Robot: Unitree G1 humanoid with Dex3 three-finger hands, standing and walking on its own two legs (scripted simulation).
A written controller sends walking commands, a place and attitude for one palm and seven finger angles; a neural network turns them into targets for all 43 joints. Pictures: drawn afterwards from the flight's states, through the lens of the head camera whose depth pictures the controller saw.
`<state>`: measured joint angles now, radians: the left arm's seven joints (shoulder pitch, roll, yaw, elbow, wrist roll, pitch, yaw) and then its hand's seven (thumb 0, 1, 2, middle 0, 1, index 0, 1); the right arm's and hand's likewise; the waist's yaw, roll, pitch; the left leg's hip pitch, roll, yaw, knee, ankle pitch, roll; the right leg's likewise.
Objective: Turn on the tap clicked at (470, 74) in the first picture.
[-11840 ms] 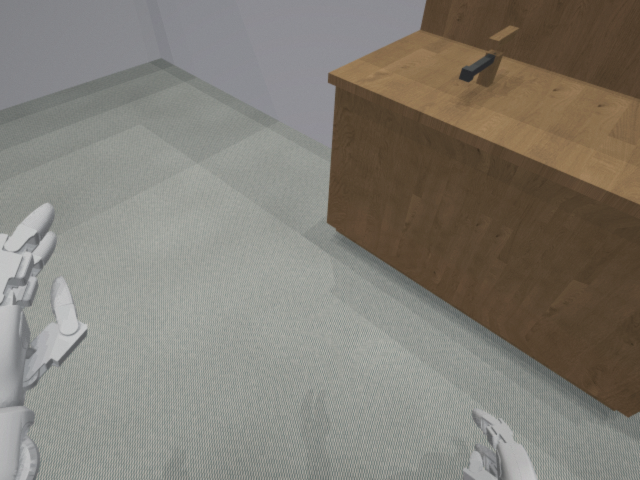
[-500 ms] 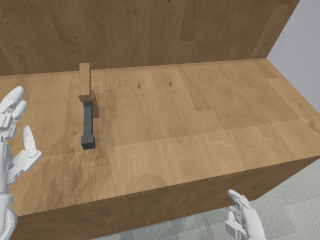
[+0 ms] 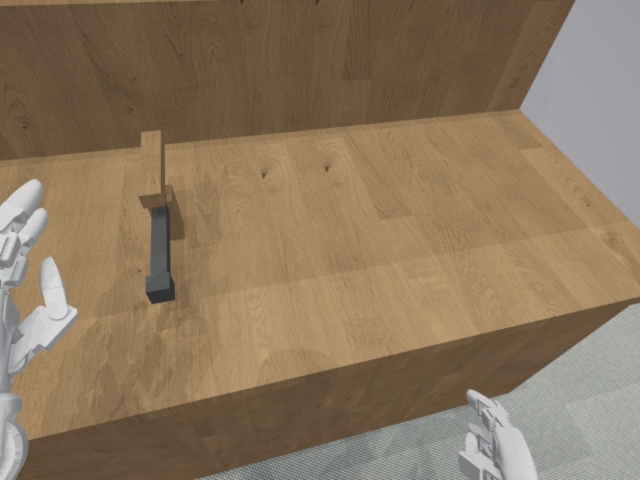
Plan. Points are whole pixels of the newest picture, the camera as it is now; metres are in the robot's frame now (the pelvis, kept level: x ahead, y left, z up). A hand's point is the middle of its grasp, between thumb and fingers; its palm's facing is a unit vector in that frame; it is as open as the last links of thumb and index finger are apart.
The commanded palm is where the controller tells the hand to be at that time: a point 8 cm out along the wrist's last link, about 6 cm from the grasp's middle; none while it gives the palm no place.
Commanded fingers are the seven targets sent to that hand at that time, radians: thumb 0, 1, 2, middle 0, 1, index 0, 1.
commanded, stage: shuffle to correct the standing spot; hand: left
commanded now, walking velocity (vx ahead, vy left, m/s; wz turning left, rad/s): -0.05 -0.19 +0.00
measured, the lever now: (160, 288) +0.31 +0.24 +0.05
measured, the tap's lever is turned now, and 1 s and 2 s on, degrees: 0 0 0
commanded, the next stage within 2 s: none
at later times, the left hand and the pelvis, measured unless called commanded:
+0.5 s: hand (159, 316) +0.22 +0.18 +0.16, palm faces +0.31 -0.86 -0.40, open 7.4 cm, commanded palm +0.16 +0.22 +0.17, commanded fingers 0.00 0.90 0.90 -0.20 -0.30 -0.20 -0.30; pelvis -0.01 -0.06 -0.01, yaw -1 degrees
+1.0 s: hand (156, 338) +0.20 +0.17 +0.17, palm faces +0.31 -0.83 -0.47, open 7.4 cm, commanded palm +0.14 +0.21 +0.17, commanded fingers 0.00 0.90 0.90 -0.20 -0.30 -0.20 -0.30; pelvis -0.02 -0.07 -0.01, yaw -1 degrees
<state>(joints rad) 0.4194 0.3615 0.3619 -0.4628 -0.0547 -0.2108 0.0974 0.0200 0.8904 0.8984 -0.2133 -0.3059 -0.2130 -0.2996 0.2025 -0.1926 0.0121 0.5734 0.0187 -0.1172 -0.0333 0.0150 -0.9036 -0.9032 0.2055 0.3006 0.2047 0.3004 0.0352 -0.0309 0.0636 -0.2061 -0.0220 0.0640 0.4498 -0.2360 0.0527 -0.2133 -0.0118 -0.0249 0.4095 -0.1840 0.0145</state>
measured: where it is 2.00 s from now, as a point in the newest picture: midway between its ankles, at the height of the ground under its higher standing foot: outside the picture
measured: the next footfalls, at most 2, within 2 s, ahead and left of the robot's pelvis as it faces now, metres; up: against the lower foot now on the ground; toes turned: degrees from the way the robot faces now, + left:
none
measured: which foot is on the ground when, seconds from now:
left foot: down 0.00-1.00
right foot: down 0.00-1.00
